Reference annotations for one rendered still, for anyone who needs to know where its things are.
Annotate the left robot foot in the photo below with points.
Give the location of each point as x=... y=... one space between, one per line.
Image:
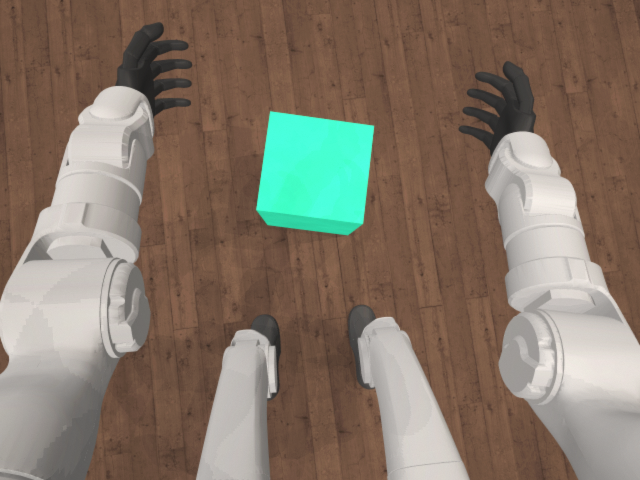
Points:
x=268 y=326

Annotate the carton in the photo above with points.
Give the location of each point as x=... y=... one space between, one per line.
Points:
x=315 y=173

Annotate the right robot upper arm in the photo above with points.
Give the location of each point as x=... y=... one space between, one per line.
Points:
x=580 y=374

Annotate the right robot hand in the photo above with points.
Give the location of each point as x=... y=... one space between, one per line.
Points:
x=516 y=111

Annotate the left robot shin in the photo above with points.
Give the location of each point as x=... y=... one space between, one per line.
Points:
x=246 y=335

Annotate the left robot hand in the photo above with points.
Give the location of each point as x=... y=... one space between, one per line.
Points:
x=138 y=68

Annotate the left robot upper arm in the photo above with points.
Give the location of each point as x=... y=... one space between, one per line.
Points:
x=66 y=323

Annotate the right robot forearm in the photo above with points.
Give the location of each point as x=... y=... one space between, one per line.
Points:
x=548 y=260

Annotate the left robot forearm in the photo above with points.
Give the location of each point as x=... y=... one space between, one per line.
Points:
x=99 y=189

